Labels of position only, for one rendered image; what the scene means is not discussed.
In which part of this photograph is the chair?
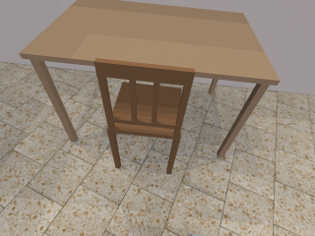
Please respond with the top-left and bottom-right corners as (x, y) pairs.
(94, 58), (196, 174)

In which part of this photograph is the table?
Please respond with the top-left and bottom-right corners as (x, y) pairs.
(19, 0), (281, 158)

